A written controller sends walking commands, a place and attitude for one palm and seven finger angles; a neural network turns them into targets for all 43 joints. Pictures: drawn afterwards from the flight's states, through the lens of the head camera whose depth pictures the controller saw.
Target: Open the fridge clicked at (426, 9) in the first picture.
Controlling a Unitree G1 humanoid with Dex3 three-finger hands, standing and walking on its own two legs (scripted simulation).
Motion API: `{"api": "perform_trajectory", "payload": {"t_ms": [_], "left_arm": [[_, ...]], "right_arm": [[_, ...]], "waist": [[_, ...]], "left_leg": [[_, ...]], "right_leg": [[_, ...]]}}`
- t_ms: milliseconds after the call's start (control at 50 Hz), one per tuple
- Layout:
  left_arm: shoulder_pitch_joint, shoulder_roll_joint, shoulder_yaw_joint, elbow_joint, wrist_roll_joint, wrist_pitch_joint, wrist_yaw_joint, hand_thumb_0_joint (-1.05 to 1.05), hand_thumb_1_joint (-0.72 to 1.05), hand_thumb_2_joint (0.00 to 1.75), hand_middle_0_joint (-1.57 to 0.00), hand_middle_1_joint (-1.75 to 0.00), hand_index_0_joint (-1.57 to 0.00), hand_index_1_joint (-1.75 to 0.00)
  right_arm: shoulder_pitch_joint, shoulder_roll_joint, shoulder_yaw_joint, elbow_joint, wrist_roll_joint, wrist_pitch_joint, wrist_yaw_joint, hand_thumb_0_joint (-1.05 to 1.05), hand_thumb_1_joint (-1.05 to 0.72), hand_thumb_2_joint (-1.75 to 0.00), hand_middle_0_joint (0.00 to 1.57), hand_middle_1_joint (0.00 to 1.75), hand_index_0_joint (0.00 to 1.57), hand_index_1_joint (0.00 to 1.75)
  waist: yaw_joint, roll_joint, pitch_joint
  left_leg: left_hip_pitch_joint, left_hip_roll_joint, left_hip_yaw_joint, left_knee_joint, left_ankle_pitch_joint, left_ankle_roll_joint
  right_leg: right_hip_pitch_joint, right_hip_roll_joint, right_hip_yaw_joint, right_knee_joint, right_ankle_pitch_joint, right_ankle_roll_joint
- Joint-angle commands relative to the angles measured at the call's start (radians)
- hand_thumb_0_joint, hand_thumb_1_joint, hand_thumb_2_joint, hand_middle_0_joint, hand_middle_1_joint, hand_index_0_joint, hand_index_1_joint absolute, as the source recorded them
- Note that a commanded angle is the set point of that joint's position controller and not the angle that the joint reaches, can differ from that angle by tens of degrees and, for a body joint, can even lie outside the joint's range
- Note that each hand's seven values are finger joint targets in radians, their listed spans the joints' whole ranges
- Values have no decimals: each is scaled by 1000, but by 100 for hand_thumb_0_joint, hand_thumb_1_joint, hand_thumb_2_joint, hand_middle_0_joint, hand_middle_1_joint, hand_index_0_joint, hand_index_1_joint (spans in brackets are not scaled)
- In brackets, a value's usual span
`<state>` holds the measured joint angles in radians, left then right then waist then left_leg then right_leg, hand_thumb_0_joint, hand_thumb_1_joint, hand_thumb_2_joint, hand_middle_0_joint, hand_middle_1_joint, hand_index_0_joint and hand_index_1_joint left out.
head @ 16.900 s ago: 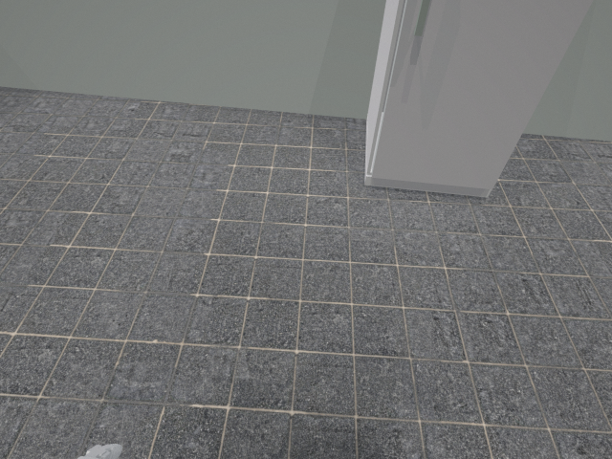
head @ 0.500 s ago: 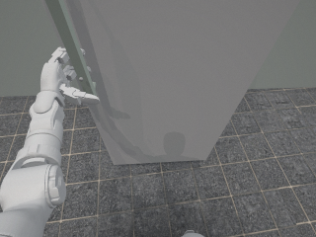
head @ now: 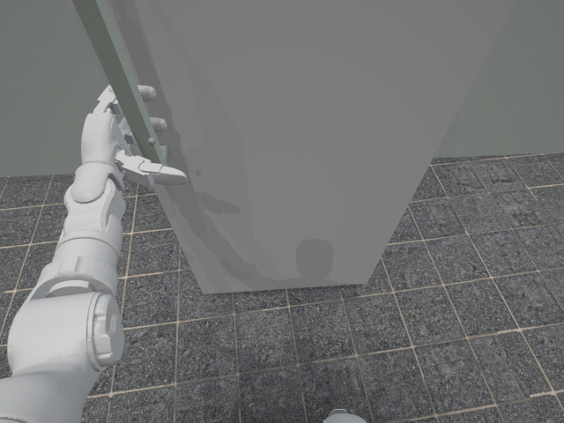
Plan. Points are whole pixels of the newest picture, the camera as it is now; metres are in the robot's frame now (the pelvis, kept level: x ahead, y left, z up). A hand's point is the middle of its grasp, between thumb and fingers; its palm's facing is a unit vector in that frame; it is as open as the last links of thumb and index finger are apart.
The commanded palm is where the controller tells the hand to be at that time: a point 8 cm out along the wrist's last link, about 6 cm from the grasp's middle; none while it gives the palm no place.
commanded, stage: slide the fingers in behind the handle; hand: left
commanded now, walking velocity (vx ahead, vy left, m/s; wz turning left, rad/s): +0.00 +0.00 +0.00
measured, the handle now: (118, 52) +0.54 +0.20 +0.23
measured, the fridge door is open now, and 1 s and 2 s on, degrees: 0 0 0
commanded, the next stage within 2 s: grip the handle and tug to test in 0.40 s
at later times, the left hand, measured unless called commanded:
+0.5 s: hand (151, 139) +0.48 +0.17 +0.13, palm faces +0.03 -1.00 +0.00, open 14.0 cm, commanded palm +0.45 +0.22 +0.13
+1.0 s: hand (151, 140) +0.48 +0.17 +0.13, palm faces +0.04 -1.00 -0.01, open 8.6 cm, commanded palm +0.45 +0.22 +0.13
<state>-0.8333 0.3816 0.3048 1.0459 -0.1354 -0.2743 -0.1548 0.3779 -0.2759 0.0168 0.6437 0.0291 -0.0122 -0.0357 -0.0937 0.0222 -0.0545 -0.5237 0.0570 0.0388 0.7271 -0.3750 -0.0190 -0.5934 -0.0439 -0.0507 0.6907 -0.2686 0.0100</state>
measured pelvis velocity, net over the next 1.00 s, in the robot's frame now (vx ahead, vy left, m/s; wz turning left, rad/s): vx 0.01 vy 0.01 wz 0.00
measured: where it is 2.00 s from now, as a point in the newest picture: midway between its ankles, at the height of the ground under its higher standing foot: outside the picture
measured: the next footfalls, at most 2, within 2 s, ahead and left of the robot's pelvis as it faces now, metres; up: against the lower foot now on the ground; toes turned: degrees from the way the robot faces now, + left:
none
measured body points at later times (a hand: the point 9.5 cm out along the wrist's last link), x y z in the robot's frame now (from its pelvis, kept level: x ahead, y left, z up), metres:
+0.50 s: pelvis +0.01 +0.01 +0.00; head +0.07 +0.00 +0.45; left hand +0.47 +0.23 +0.13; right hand +0.05 -0.26 -0.12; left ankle -0.01 +0.13 -0.71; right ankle +0.04 -0.13 -0.71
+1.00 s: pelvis +0.01 +0.01 +0.00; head +0.07 +0.00 +0.45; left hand +0.47 +0.23 +0.13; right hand +0.06 -0.26 -0.12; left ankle -0.01 +0.13 -0.71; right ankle +0.04 -0.13 -0.71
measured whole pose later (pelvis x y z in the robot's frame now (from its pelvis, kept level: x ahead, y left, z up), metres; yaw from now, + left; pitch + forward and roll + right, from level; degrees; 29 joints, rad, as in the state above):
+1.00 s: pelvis +0.01 +0.01 +0.00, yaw +0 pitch +10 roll -1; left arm -0.82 0.37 0.30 1.03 -0.13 -0.27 -0.16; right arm 0.37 -0.27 0.02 0.64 0.02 0.00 -0.03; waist -0.09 0.02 -0.07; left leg -0.52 0.05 0.04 0.73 -0.39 -0.01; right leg -0.59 -0.05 -0.05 0.69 -0.28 0.02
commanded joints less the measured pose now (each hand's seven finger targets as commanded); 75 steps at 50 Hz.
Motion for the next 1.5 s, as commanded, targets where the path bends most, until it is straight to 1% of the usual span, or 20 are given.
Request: {"api": "perform_trajectory", "payload": {"t_ms": [0, 140, 220, 340, 400, 480, 520, 560, 580, 720, 760, 780, 960, 1000, 1080, 1120, 1200, 1320, 1360, 1480], "left_arm": [[-492, 188, 5, -218, -6, -79, -21, 0, -50, 30, -30, -120, -30, -120], [-524, 233, 34, -168, -2, -69, -25, 0, -50, 30, -30, -120, -30, -120], [-507, 253, 53, -192, -5, -83, -30, 0, -50, 30, -30, -120, -30, -120], [-483, 215, 31, -224, -5, -79, -26, 0, -50, 30, -30, -120, -30, -120], [-448, 238, 62, -235, -11, -72, -21, 0, -50, 30, -30, -120, -30, -120], [-464, 195, 18, -240, -5, -66, -18, 0, -50, 30, -30, -120, -30, -120], [-472, 225, 46, -239, -4, -67, -12, 0, -41, 34, -31, -121, -31, -121], [-480, 193, 22, -239, -7, -65, -12, 0, -31, 38, -32, -123, -32, -123], [-502, 204, 24, -247, -5, -72, -9, 0, -27, 40, -32, -123, -32, -123], [-442, 198, 30, -258, -5, -76, -10, 0, 6, 54, -36, -128, -36, -128], [-460, 175, 8, -245, -4, -68, -13, 0, 15, 58, -37, -129, -37, -129], [-460, 196, 26, -232, -6, -68, -8, 0, 20, 60, -38, -130, -38, -130], [-458, 182, 15, -259, -8, -70, -19, 0, 62, 78, -42, -136, -42, -136], [-444, 210, 40, -243, -14, -69, -19, 0, 71, 82, -43, -137, -43, -137], [-431, 241, 60, -257, -13, -67, -26, 0, 90, 90, -45, -140, -45, -140], [-415, 195, 27, -260, -15, -61, -30, 0, 90, 90, -45, -140, -45, -140], [-388, 260, 83, -260, -15, -64, -28, 0, 90, 90, -45, -140, -45, -140], [-446, 201, 28, -262, -11, -56, -22, 0, 90, 90, -45, -140, -45, -140], [-407, 252, 71, -260, -4, -56, -19, 0, 90, 90, -45, -140, -45, -140], [-442, 250, 66, -223, -6, -56, -27, 0, 90, 90, -45, -140, -45, -140]], "right_arm": [[70, -144, -56, -77, -3, -40, -14, 0, -90, -90, 20, 30, 20, 30], [75, -150, -51, -72, -4, -38, -19, 0, -90, -90, 20, 30, 20, 30], [74, -148, -50, -79, -6, -37, -19, 0, -90, -90, 20, 30, 20, 30], [79, -146, -55, -87, -8, -31, -11, 0, -90, -90, 20, 30, 20, 30], [82, -147, -59, -89, -8, -27, -11, 0, -90, -90, 20, 30, 20, 30], [74, -144, -56, -91, -7, -25, -12, 0, -90, -90, 20, 30, 20, 30], [79, -146, -58, -83, -8, -25, -12, 0, -90, -90, 20, 30, 20, 30], [72, -141, -54, -84, -8, -26, -12, 0, -90, -90, 20, 30, 20, 30], [80, -144, -56, -79, -10, -27, -15, 0, -90, -90, 20, 30, 20, 30], [70, -141, -57, -86, -10, -28, -9, 0, -90, -90, 20, 30, 20, 30], [65, -138, -55, -83, -9, -27, -8, 0, -90, -90, 20, 30, 20, 30], [71, -144, -56, -82, -10, -25, -12, 0, -90, -90, 20, 30, 20, 30], [60, -139, -56, -86, -9, -26, -11, 0, -90, -90, 20, 30, 20, 30], [65, -144, -57, -84, -9, -25, -13, 0, -90, -90, 20, 30, 20, 30], [64, -147, -57, -91, -9, -19, -16, 0, -90, -90, 20, 30, 20, 30], [53, -138, -54, -97, -6, -19, -13, 0, -90, -90, 20, 30, 20, 30], [58, -146, -56, -100, -8, -16, -15, 0, -90, -90, 20, 30, 20, 30], [61, -142, -58, -92, -8, -17, -15, 0, -90, -90, 20, 30, 20, 30], [68, -146, -60, -93, -10, -14, -16, 0, -90, -90, 20, 30, 20, 30], [66, -147, -54, -90, -11, -12, -19, 0, -90, -90, 20, 30, 20, 30]], "waist": [[-23, -5, -377], [-30, -25, -355], [-11, 31, -403], [-11, 31, -406], [0, 18, -425], [-17, 1, -358], [-7, 14, -379], [-14, 28, -377], [-20, -3, -380], [3, 27, -421], [-7, 35, -380], [-13, -16, -368], [-6, 33, -402], [-4, -11, -399], [3, -3, -406], [2, 36, -393], [17, 2, -406], [-10, 17, -375], [10, 7, -414], [-4, -5, -373]], "left_leg": [[88, -55, -23, -99, 208, 35], [50, -57, -23, -101, 173, 38], [79, -58, -24, -94, 221, 32], [99, -52, -26, -92, 277, 29], [109, -50, -24, -89, 304, 29], [88, -50, -25, -97, 266, 31], [100, -50, -28, -99, 265, 29], [106, -52, -24, -97, 260, 29], [105, -49, -32, -96, 269, 30], [127, -51, -26, -90, 322, 26], [115, -51, -26, -92, 294, 25], [102, -49, -29, -93, 289, 30], [119, -54, -23, -91, 295, 28], [100, -53, -24, -91, 295, 31], [92, -55, -20, -93, 303, 33], [102, -55, -14, -94, 311, 30], [85, -55, -15, -96, 304, 32], [102, -52, -15, -94, 288, 32], [97, -53, -17, -93, 307, 31], [71, -56, -15, -96, 265, 34]], "right_leg": [[254, 54, 13, -61, 251, -24], [251, 51, 19, -65, 226, -20], [260, 52, 17, -51, 261, -26], [253, 56, 7, -42, 300, -27], [272, 58, 7, -42, 321, -27], [250, 58, 2, -52, 285, -27], [253, 58, 4, -52, 283, -28], [243, 57, 6, -55, 279, -27], [250, 57, 0, -49, 282, -28], [268, 57, 4, -40, 328, -30], [248, 58, 2, -47, 306, -29], [256, 58, -1, -47, 303, -28], [264, 56, 5, -46, 318, -29], [282, 57, 6, -46, 327, -27], [310, 54, 8, -45, 344, -29], [291, 55, 8, -47, 349, -28], [317, 55, 11, -46, 349, -28], [269, 56, 10, -54, 325, -24], [301, 55, 11, -45, 344, -28], [291, 52, 14, -54, 313, -25]]}}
